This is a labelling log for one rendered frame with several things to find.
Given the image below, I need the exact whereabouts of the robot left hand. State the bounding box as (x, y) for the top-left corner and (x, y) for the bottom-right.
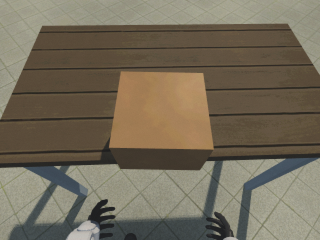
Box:
(87, 199), (116, 239)

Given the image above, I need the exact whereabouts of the carton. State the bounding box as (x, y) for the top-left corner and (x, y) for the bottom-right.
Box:
(109, 71), (214, 171)

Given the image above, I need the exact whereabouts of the table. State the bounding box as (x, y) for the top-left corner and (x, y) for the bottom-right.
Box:
(0, 23), (320, 197)

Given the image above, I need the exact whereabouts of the left robot forearm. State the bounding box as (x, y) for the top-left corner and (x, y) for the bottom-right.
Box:
(66, 220), (100, 240)

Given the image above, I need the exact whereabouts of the robot right hand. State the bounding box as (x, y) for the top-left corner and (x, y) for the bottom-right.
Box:
(205, 211), (234, 240)

